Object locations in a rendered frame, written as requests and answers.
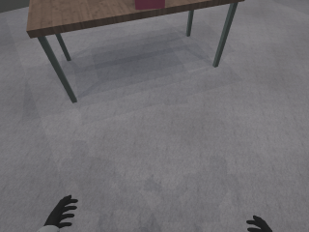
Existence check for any left robot hand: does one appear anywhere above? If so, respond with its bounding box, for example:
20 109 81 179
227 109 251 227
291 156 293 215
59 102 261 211
44 195 78 229

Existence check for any carton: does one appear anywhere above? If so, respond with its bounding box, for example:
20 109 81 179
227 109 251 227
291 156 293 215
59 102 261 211
134 0 165 10

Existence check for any table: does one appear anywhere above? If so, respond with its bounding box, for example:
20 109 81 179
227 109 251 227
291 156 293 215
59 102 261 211
26 0 245 103

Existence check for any right robot hand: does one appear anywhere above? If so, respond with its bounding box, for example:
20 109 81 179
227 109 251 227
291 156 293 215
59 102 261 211
246 216 272 232

